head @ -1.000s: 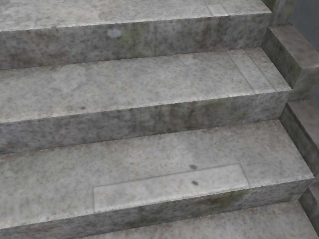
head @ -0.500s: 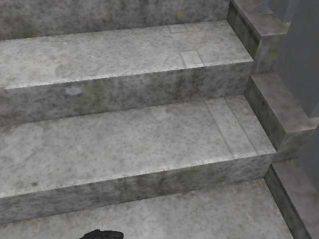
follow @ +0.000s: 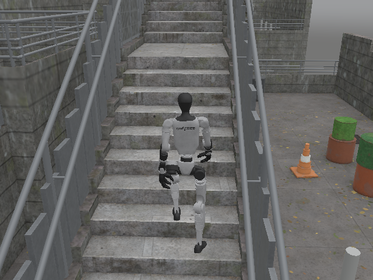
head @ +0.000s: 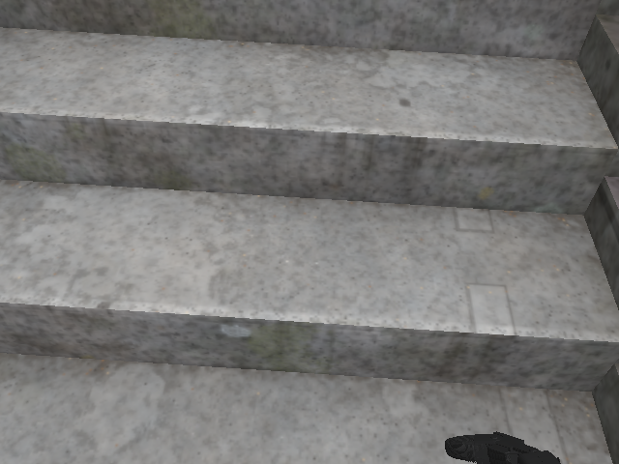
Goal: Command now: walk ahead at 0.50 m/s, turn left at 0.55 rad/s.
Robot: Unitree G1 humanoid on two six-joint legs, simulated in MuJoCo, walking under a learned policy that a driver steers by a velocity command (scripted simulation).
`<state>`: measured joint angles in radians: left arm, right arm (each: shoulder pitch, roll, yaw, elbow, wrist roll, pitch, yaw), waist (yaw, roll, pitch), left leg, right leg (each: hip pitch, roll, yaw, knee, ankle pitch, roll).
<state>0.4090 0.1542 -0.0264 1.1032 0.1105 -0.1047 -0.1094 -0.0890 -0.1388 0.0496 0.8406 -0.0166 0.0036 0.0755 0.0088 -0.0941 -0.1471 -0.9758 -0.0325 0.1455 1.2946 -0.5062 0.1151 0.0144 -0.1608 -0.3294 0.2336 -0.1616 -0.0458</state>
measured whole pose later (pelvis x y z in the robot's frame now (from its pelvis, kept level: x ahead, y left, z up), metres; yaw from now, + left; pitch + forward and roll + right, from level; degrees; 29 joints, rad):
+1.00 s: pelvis +0.50 +0.08 +0.29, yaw +35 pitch +6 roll -2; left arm 0.51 0.04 -0.07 1.20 0.17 -0.09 -0.04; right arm -0.05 -0.11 0.07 0.83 0.00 0.00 0.07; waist 0.07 0.03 -0.12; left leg -1.43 0.09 -0.02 1.82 -0.21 0.27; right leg 0.08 -0.03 -0.37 0.21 -0.38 0.03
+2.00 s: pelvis +0.85 +0.25 +0.54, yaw +16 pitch +7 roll +0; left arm 0.23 0.23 0.01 0.83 0.00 -0.09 -0.02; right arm 0.07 -0.26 -0.03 0.79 -0.04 -0.08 0.00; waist 0.06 0.02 -0.11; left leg -0.76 0.00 -0.17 1.50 -0.16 0.03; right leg -0.79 0.12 -0.01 1.11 -0.44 -0.09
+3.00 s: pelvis +0.94 +0.28 +0.62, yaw -19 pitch +5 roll +2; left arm 0.26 0.24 0.05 0.69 0.05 -0.06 -0.03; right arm 0.09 -0.26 -0.06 0.62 -0.02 -0.09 -0.08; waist 0.03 -0.01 -0.06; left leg -0.74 -0.07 -0.06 1.56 -0.34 -0.10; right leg -0.40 0.06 0.06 0.57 -0.25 -0.09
